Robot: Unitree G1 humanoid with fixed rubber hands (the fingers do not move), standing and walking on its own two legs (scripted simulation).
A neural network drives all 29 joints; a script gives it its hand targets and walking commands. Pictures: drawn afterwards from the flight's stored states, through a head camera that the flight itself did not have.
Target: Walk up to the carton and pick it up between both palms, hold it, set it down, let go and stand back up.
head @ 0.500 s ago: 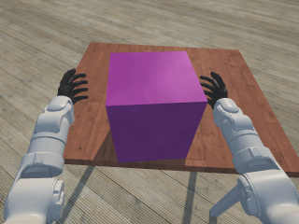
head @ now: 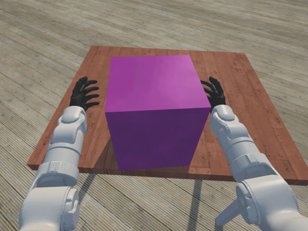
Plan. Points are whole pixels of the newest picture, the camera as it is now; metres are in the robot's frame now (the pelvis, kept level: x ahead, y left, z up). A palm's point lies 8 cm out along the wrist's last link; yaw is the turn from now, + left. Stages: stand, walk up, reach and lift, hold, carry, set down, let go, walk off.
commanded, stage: reach and lift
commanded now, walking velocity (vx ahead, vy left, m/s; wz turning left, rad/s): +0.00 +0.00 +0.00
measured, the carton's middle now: (152, 114) +0.42 +0.03 +0.09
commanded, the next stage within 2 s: none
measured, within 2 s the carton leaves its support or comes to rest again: leaves its support in 1.62 s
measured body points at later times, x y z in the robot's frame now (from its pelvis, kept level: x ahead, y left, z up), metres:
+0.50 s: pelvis -0.01 +0.00 +0.00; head +0.02 +0.02 +0.45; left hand +0.42 +0.19 +0.12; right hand +0.44 -0.12 +0.12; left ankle +0.02 +0.12 -0.74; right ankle -0.02 -0.09 -0.74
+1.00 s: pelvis -0.01 +0.01 +0.00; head +0.02 +0.03 +0.45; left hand +0.42 +0.19 +0.12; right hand +0.43 -0.11 +0.12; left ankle +0.02 +0.12 -0.74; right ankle -0.02 -0.09 -0.74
